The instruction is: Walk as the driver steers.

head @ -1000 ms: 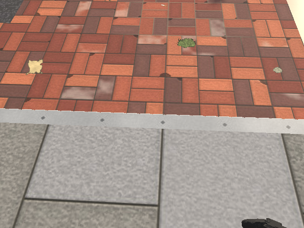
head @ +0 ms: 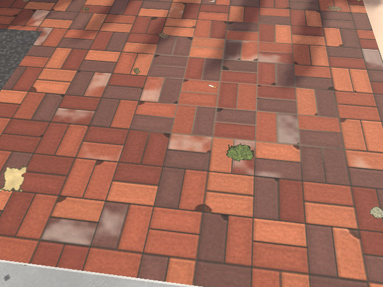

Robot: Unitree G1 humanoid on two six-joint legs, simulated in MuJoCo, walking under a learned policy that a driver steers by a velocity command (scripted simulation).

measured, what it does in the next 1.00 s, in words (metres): goes down, turning left: left foot, then right foot 0.03 m lower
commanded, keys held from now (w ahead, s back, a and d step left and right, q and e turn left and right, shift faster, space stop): w+q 0.54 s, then q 0.20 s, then e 0.26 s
